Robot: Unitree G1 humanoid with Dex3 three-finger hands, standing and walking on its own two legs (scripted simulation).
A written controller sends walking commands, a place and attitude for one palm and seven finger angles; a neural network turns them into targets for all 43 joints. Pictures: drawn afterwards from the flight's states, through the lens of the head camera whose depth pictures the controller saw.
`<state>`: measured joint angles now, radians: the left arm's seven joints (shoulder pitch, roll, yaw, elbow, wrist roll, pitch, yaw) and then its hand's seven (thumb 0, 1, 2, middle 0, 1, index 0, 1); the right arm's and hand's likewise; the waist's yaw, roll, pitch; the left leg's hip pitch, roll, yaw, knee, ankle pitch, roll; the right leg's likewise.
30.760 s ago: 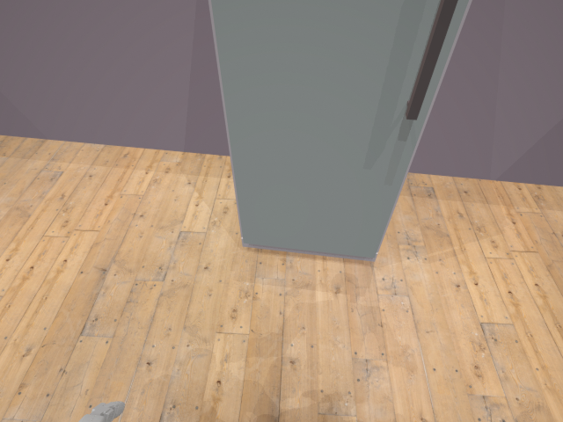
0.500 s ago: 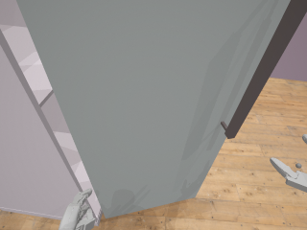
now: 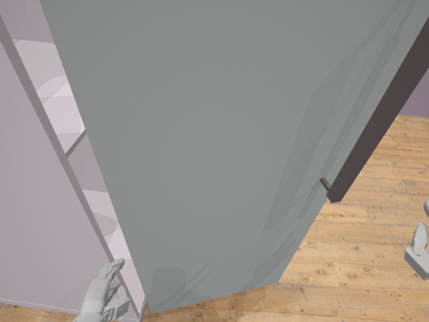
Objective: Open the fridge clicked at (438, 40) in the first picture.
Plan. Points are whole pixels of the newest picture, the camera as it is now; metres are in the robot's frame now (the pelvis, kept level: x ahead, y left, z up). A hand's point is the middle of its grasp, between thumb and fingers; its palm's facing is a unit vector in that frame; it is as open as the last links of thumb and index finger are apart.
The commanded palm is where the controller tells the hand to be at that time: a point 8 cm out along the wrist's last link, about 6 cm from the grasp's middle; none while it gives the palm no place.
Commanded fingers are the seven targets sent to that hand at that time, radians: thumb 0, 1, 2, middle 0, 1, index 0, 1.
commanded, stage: draw the hand back to the body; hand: right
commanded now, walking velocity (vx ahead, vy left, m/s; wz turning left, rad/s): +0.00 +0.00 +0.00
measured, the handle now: (373, 112) +0.41 -0.28 +0.23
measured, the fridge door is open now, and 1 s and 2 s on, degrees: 69 69 69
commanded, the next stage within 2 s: step back with the hand held close in 0.12 s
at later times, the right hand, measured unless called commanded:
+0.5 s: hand (402, 254) +0.19 -0.26 +0.14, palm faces +0.35 +0.84 -0.42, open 7.4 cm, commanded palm +0.12 -0.30 +0.18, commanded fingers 0.00 -0.90 -0.90 0.20 0.30 0.20 0.30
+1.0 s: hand out of the picture +0.08 -0.33 +0.15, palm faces +0.42 +0.81 -0.42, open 7.4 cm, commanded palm +0.02 -0.36 +0.18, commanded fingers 0.00 -0.90 -0.90 0.20 0.30 0.20 0.30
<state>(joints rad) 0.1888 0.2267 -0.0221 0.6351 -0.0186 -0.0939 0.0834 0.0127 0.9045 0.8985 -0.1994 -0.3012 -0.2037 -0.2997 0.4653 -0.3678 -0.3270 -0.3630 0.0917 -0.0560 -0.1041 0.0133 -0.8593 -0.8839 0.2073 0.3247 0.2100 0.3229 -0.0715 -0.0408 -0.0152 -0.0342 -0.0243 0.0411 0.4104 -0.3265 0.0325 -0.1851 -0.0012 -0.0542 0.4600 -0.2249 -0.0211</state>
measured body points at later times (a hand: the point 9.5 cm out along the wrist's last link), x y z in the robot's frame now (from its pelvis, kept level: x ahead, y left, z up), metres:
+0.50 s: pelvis -0.02 -0.01 +0.00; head -0.01 -0.01 +0.45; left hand +0.16 +0.24 -0.07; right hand +0.16 -0.30 +0.17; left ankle -0.06 +0.09 -0.74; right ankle +0.02 -0.11 -0.74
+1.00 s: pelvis -0.12 -0.06 -0.01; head -0.10 -0.08 +0.44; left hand +0.06 +0.16 -0.09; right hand +0.05 -0.37 +0.17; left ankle -0.12 +0.09 -0.74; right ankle +0.01 -0.11 -0.74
